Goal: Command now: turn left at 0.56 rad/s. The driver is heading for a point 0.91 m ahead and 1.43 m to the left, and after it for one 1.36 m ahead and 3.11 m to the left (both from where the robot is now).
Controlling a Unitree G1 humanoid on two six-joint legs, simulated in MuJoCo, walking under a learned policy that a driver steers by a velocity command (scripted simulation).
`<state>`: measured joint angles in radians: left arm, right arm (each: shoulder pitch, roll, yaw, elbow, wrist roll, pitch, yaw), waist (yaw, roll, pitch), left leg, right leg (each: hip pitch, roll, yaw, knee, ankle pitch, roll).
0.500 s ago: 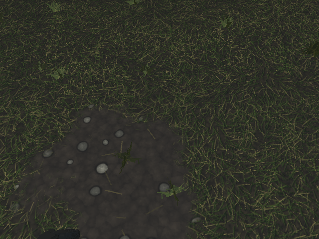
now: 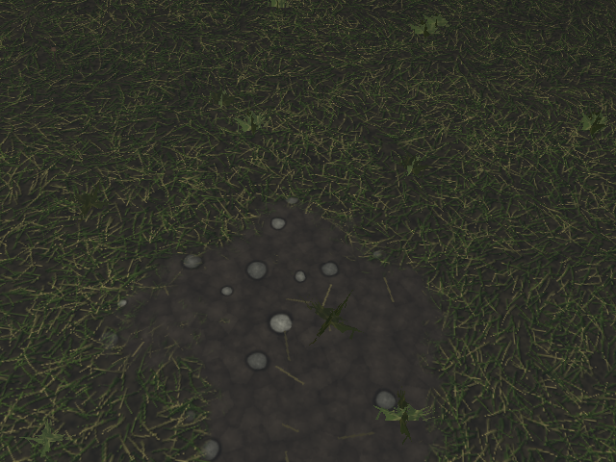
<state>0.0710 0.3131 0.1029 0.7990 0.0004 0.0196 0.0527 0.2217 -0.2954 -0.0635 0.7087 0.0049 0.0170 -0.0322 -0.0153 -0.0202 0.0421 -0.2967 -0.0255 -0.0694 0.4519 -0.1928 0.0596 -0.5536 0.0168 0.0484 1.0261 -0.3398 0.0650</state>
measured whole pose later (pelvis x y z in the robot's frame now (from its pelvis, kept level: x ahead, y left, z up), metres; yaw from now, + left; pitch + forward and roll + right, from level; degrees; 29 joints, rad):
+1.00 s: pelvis +0.24 +0.15 +0.00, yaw +36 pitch +2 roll -1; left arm 0.10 0.32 0.05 0.72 0.02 -0.09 -0.01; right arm 0.36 -0.28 -0.05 0.66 0.01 -0.05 0.00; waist -0.04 -0.04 0.03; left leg -0.15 -0.08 -0.09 0.34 -0.21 0.08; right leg -0.68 -0.09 0.07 0.86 -0.08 0.05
